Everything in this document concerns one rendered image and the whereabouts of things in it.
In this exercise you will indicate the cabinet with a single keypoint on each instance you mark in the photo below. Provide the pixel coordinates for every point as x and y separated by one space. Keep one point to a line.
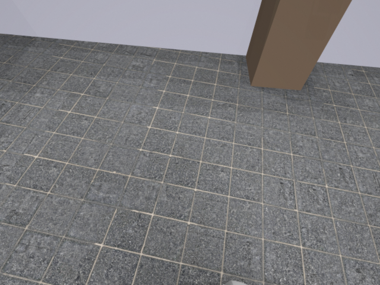
288 38

